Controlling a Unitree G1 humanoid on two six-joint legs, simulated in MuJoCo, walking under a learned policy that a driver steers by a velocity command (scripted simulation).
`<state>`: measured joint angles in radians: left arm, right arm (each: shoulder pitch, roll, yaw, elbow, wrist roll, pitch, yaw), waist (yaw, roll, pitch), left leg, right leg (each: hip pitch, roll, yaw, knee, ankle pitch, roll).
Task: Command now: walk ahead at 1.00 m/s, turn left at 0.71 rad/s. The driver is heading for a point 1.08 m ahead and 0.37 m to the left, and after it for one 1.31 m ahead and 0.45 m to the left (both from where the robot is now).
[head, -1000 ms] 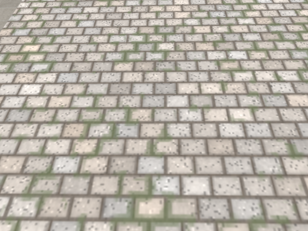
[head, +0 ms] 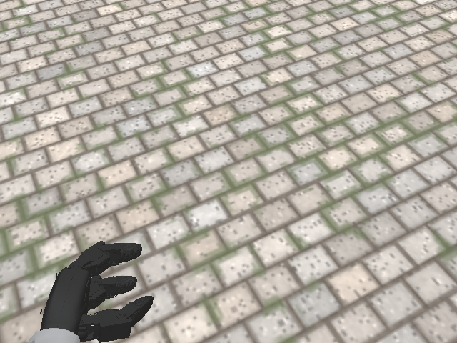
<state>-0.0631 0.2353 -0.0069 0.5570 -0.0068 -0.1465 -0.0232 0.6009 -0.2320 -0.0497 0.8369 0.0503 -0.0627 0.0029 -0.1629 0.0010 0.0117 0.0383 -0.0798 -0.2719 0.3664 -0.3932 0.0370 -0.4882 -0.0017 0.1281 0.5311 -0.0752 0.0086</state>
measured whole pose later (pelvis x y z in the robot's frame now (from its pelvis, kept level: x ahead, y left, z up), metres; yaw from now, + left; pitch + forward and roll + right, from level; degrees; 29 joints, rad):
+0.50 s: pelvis +0.41 +0.08 -0.05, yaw +29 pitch -1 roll -2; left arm 0.38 0.31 0.06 0.82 0.00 -0.08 0.00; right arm 0.09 -0.34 -0.06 0.58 0.04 -0.03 0.06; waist 0.03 0.02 0.08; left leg -0.60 -0.06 0.10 0.79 -0.20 0.17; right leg 0.08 -0.04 -0.13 1.01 -0.40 0.04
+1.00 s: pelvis +0.83 +0.26 -0.02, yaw +44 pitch +0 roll -2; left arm 0.14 0.28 0.04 0.62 -0.01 -0.12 -0.02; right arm 0.37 -0.29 -0.04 0.81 0.03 -0.05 0.01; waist -0.03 0.02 0.05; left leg -0.17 -0.07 -0.14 1.19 -0.42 0.09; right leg -0.47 0.04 -0.02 0.62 -0.17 -0.03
